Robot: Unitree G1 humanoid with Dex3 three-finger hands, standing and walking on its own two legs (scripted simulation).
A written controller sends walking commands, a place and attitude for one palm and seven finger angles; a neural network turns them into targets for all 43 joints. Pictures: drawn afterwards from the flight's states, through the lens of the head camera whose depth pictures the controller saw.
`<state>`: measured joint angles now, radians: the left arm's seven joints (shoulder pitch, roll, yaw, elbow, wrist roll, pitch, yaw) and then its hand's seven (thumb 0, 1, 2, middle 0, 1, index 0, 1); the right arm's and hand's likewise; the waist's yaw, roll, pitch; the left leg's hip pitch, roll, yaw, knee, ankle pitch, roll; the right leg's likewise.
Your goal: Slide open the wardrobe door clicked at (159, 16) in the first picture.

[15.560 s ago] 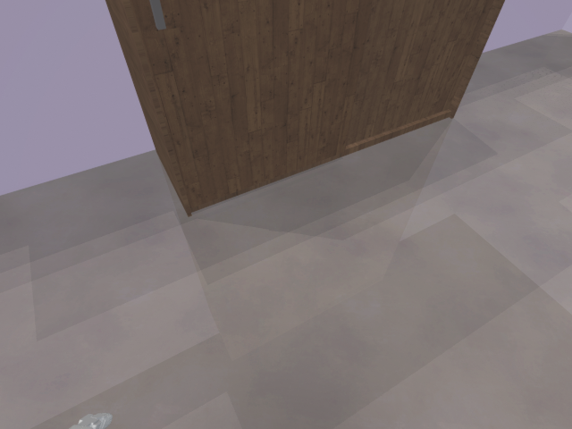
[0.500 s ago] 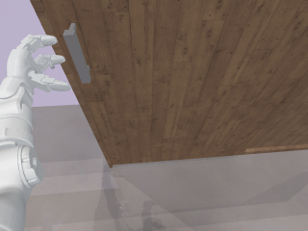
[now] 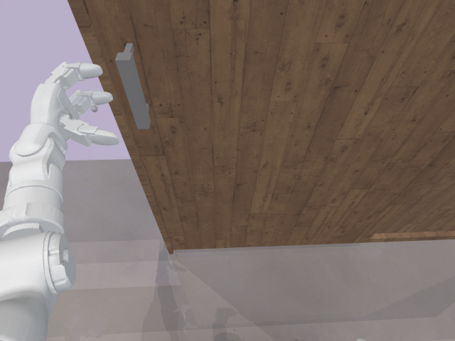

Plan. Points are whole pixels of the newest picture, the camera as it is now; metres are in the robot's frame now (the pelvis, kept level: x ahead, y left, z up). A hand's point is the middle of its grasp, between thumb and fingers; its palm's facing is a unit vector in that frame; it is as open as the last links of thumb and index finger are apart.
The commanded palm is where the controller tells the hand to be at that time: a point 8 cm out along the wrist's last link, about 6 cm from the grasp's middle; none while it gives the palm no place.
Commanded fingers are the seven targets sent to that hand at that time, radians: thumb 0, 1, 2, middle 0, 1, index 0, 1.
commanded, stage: move the hooked fingers beside the handle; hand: left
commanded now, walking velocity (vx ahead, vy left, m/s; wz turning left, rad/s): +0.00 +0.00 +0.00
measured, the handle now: (136, 88) +0.53 +0.18 +0.15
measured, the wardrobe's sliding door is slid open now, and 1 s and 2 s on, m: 0.00 0.00 0.00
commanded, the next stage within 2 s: feel for the door with the fingertips in 0.20 s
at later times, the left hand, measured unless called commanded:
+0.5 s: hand (106, 108) +0.46 +0.21 +0.16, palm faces +0.03 -1.00 +0.01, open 14.0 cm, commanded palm +0.43 +0.26 +0.16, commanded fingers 0.00 -0.50 0.30 -0.30 -1.20 -0.30 -1.20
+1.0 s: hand (114, 101) +0.48 +0.20 +0.16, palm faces +0.05 -1.00 +0.00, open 14.0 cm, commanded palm +0.46 +0.25 +0.16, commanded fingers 0.00 -0.50 0.30 -0.30 -1.20 -0.30 -1.20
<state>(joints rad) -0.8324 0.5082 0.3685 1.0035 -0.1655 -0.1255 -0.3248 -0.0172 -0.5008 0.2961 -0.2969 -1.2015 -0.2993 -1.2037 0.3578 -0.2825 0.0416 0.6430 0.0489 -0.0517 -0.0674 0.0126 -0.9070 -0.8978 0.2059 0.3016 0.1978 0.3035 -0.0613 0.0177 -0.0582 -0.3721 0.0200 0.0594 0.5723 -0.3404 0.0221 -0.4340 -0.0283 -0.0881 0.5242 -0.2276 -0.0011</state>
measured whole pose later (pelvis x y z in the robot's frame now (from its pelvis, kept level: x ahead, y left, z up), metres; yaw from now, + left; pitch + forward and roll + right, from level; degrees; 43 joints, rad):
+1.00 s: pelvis -0.01 -0.01 +0.00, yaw +0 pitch +9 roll -1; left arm -0.96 0.53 0.38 1.16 -0.12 -0.18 -0.26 -0.02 -0.50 0.30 -0.30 -1.20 -0.30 -1.20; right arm 0.38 -0.29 0.05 0.66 0.04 -0.06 -0.06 0.01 -0.91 -0.90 0.21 0.30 0.20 0.30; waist -0.10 0.01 -0.04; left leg -0.42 0.03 0.06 0.60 -0.33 0.01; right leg -0.49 -0.02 -0.08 0.55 -0.22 -0.01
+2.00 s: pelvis +0.00 +0.00 +0.00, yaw +1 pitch +10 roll -1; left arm -0.93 0.44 0.30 1.07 -0.14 -0.16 -0.20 -0.02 -0.50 0.30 -0.31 -1.22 -0.31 -1.24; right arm 0.38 -0.27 0.04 0.68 0.03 -0.06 -0.04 0.01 -0.91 -0.90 0.21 0.30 0.20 0.30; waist -0.07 0.02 -0.06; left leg -0.43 0.02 0.04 0.62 -0.36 0.02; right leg -0.49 -0.03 -0.10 0.56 -0.25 0.00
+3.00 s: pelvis +0.00 -0.01 +0.00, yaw -1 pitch +9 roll -1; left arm -0.90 0.50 0.37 1.09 -0.13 -0.18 -0.26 -0.02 -0.50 0.30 -0.30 -1.20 -0.30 -1.20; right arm 0.39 -0.29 0.04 0.66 0.04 -0.05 -0.06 0.01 -0.91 -0.90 0.21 0.30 0.20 0.30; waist -0.09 0.02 -0.05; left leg -0.42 0.03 0.06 0.60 -0.34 0.01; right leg -0.49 -0.02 -0.08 0.56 -0.23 -0.01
